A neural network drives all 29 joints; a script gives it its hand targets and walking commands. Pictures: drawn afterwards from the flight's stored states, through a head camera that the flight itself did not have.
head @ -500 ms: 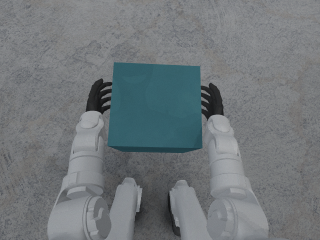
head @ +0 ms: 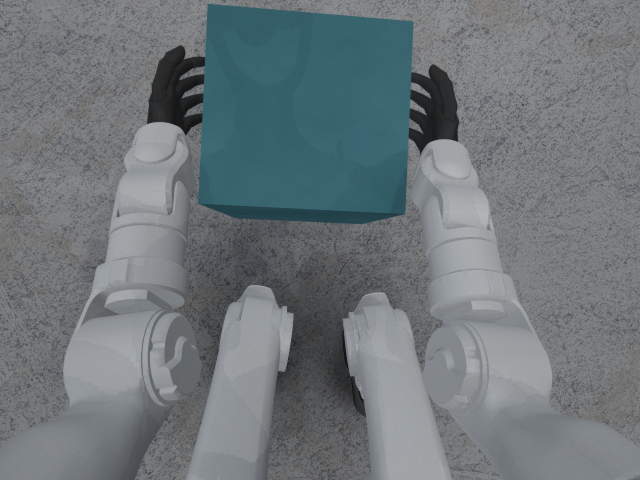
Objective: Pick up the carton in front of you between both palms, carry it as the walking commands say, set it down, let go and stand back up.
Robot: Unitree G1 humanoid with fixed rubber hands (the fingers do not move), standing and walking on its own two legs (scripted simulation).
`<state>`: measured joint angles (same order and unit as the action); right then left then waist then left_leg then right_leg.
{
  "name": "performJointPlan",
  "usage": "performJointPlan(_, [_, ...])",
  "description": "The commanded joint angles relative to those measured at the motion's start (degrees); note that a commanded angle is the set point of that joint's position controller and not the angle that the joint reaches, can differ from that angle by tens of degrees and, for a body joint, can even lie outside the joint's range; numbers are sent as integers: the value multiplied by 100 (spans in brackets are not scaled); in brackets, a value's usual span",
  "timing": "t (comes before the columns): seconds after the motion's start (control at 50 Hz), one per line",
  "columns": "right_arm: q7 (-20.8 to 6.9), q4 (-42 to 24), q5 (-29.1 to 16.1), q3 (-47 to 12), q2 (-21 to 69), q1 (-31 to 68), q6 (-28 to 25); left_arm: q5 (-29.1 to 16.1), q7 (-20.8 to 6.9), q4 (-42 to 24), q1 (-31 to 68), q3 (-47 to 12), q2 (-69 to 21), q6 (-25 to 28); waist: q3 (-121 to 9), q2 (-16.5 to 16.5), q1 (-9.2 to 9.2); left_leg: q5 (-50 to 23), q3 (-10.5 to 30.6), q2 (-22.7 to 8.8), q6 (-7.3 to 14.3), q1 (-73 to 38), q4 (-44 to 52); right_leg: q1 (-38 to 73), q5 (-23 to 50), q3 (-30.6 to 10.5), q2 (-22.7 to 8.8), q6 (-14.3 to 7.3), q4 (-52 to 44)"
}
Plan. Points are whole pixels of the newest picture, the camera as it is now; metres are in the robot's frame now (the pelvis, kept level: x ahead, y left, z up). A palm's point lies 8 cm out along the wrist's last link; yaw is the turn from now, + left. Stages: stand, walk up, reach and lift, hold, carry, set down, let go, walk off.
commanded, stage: set down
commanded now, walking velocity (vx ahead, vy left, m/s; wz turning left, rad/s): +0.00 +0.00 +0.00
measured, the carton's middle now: (304, 141) +0.50 +0.04 -0.19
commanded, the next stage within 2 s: none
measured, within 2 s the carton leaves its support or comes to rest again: rests again in 0.90 s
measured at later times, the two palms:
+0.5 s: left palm (196, 135) +0.52 +0.20 -0.25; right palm (397, 150) +0.52 -0.10 -0.25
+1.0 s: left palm (201, 146) +0.51 +0.20 -0.28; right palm (395, 156) +0.52 -0.11 -0.28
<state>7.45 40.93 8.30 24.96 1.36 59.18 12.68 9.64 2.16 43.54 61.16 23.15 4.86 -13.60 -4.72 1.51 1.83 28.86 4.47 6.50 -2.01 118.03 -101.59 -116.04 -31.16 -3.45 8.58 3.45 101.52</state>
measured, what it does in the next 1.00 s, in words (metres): lowers itself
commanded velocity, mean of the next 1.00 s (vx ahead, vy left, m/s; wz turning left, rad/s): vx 0.00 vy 0.00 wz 0.00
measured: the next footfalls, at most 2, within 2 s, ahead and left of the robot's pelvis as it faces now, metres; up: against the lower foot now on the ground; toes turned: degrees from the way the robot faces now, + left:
none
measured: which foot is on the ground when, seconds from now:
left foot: down 0.00-1.00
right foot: down 0.00-1.00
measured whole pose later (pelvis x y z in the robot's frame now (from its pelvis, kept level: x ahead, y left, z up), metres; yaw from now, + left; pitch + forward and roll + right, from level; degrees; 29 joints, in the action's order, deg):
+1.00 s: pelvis -0.01 +0.00 -0.11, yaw -1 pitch +37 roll -1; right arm 10.0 55.6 0.7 18.4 -7.3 76.2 9.2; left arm 3.7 1.7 57.5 77.3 17.5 14.9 -10.8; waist 16.7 2.6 3.1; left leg 33.9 2.2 4.7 -1.8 128.4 -125.4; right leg -127.1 -35.6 -1.4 10.0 3.8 125.4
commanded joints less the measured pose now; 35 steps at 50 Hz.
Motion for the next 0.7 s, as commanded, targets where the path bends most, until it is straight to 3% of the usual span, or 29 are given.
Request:
performJointPlan(0.0, [-1018,-22,-487,-2765,4950,3899,-147,-525,-1175,74,3308,-2586,-5081,71,-5930,-192,146,-1686,-659,237,-22,-3619,643,2505,1263,709,338,-58,-578])
performJointPlan(0.22, [-987,160,-715,-2695,4520,4769,-192,-709,-1272,308,4094,-2533,-4657,91,-5761,-208,191,-1693,-729,129,-7,-3097,-188,2081,1257,800,285,-76,303])
performJointPlan(0.4, [-999,33,-1179,-2997,4277,5442,-289,-1199,-1289,162,4828,-2938,-4441,201,-5976,-230,251,-2016,-749,39,11,-3054,-891,1968,1490,843,202,-98,1041])
performJointPlan(0.48, [-958,-184,-1399,-3363,4453,5560,-331,-1506,-1307,-11,4880,-3106,-4448,257,-6080,120,360,-2553,-671,36,52,-3167,-1097,2060,1925,894,238,-73,1283])
performJointPlan(0.58, [-1046,62,-1372,-3323,4538,5278,-359,-1329,-1357,500,4390,-2858,-4496,245,-5343,136,424,-2480,-644,50,108,-2868,-1236,1513,1801,835,243,-94,1341])
performJointPlan(0.68, [-1115,430,-1183,-2956,4393,5088,-394,-1116,-1487,749,4339,-2569,-4424,281,-4573,120,356,-2085,-653,47,150,-2181,-1303,1216,1631,749,244,-144,1350])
